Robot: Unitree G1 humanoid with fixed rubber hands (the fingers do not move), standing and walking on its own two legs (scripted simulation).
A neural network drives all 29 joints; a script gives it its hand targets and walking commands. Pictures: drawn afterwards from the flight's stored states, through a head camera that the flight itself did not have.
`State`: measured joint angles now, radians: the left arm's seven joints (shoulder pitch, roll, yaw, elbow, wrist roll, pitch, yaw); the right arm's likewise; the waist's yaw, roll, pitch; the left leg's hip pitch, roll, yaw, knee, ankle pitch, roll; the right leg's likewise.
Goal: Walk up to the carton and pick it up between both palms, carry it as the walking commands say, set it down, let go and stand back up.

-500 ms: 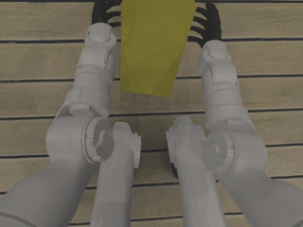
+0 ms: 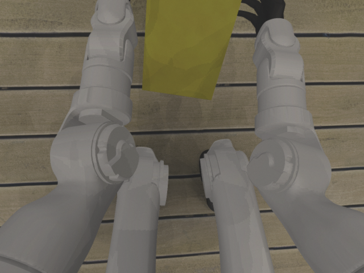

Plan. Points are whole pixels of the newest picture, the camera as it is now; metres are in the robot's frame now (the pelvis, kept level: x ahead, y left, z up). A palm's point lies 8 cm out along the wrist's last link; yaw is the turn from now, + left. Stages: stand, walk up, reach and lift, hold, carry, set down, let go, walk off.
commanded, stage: set down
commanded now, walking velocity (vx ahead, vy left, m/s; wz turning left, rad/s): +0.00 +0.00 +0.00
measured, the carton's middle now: (187, 16) +0.58 -0.03 -0.25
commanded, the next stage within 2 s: none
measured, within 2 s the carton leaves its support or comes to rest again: neither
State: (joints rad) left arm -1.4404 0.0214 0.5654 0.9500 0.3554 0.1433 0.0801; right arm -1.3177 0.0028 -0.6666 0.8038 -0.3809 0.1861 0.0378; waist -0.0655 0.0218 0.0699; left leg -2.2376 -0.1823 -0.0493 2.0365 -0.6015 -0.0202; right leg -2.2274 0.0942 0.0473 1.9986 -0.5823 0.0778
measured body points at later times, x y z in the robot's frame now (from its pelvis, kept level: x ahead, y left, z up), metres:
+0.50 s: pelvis -0.01 -0.01 +0.00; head +0.34 -0.01 +0.28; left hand +0.57 +0.09 -0.13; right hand +0.53 -0.16 -0.16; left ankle +0.09 +0.10 -0.39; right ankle +0.10 -0.13 -0.39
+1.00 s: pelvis -0.01 +0.00 -0.02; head +0.35 +0.00 +0.25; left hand +0.57 +0.09 -0.16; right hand +0.53 -0.16 -0.18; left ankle +0.09 +0.10 -0.39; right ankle +0.10 -0.13 -0.39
